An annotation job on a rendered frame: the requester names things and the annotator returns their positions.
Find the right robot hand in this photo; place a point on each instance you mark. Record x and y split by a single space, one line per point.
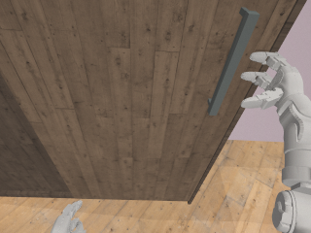
287 81

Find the right robot upper arm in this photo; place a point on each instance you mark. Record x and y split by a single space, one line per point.
292 212

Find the left robot hand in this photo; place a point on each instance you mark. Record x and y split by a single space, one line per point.
64 224

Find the wardrobe door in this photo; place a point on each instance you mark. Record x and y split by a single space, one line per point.
25 164
117 90

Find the handle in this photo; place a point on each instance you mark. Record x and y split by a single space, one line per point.
240 42

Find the robot right forearm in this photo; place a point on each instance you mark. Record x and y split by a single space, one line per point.
295 116

